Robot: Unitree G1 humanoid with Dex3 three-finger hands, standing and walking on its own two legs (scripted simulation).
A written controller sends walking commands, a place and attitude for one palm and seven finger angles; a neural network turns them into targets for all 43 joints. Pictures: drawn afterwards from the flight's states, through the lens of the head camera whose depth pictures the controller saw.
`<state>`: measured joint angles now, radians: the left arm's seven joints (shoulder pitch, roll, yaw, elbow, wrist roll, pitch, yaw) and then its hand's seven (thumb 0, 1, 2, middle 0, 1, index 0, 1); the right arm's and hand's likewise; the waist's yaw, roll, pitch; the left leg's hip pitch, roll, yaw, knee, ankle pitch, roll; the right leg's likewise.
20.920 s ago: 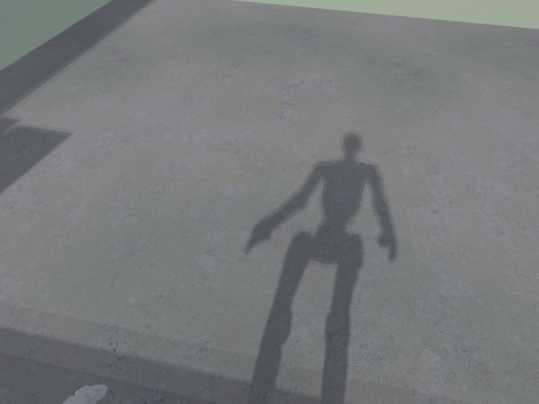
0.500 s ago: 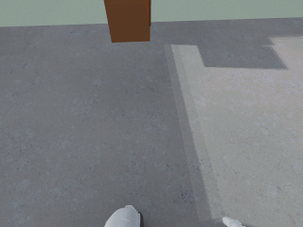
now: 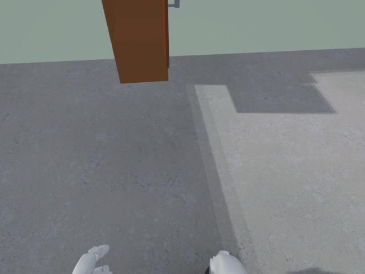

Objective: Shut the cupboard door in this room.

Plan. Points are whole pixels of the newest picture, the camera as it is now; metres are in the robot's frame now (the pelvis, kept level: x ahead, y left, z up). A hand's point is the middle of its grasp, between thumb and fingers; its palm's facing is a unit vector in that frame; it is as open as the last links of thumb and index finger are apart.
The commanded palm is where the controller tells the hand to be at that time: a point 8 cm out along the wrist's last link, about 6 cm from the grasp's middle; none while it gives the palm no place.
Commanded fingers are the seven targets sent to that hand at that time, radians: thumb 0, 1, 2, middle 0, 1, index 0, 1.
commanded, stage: turn or walk to find it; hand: left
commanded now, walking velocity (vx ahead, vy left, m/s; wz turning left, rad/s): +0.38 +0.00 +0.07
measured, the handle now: out of the picture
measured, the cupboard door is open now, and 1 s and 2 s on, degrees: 89 89 89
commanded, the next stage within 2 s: stand and wait in 1.26 s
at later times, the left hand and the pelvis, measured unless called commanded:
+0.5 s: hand (118, 273) +0.16 +0.16 -0.17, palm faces +0.16 -0.97 -0.19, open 7.3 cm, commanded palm none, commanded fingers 0.00 0.90 0.90 -0.20 -0.30 -0.20 -0.30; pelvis +0.23 -0.02 +0.00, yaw +4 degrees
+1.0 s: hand (123, 147) +0.53 +0.21 -0.15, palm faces +0.03 -0.98 -0.21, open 7.3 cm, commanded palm none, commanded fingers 0.00 0.90 0.90 -0.20 -0.30 -0.20 -0.30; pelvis +0.43 +0.01 +0.00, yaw +2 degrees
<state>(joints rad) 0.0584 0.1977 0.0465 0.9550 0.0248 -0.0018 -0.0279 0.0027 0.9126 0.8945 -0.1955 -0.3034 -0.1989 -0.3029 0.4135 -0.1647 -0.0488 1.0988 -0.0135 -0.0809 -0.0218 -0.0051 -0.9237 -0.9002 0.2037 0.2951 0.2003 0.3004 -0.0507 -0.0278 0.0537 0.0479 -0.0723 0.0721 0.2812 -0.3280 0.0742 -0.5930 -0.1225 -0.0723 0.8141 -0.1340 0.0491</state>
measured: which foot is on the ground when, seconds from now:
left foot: down 0.00-0.12, up 0.14-0.54, down 0.56-1.00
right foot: up 0.00-0.10, down 0.12-0.58, up 0.60-1.00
